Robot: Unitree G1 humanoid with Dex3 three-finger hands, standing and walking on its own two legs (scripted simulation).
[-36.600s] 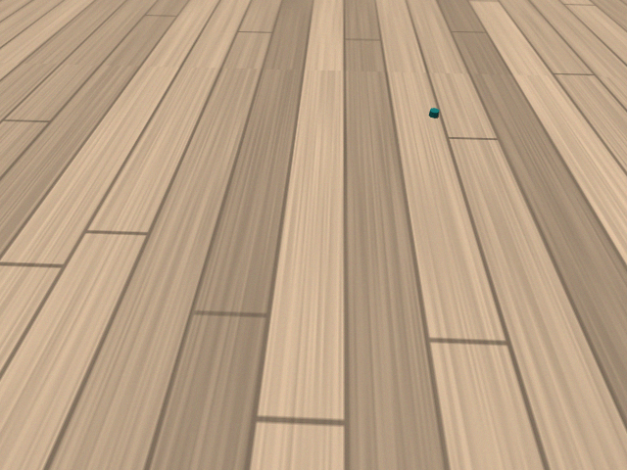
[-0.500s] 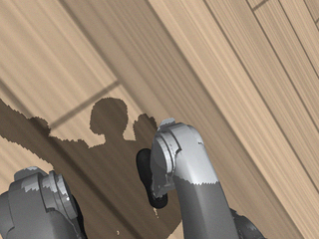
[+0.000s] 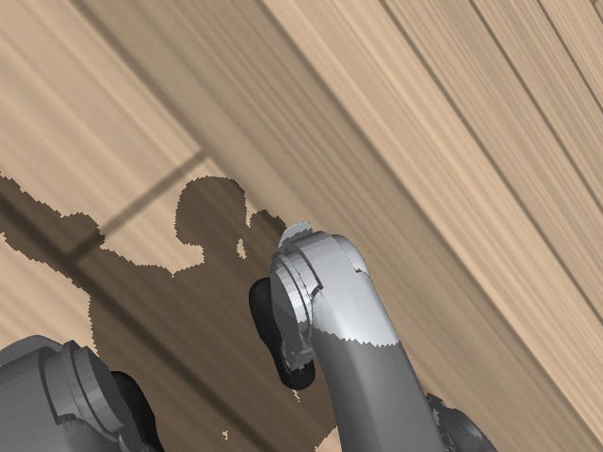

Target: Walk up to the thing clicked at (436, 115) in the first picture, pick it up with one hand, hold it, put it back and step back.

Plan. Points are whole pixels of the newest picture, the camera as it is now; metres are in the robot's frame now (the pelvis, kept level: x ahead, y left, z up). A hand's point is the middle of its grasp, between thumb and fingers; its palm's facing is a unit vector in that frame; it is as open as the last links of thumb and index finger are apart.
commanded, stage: approach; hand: left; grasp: from above
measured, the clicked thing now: out of the picture +0.55 +0.31 -0.30
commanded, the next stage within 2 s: rest palm in 0.02 s
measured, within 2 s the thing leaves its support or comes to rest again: neither
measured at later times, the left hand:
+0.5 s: hand out of the picture +0.54 +0.30 -0.22, palm faces -0.44 -0.09 -0.89, open 13.4 cm
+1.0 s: hand out of the picture +0.53 +0.30 -0.26, palm faces -0.46 -0.11 -0.88, open 13.8 cm
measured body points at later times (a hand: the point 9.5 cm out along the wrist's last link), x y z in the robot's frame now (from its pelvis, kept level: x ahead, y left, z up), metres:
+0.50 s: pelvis +0.00 +0.00 +0.00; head +0.30 +0.11 +0.31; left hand +0.55 +0.30 -0.17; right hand +0.04 -0.27 -0.05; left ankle +0.07 +0.12 -0.29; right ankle +0.14 -0.14 -0.29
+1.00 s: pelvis +0.01 +0.01 -0.01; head +0.33 +0.10 +0.29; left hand +0.56 +0.31 -0.21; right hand +0.01 -0.25 -0.05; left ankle +0.07 +0.12 -0.29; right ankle +0.14 -0.14 -0.29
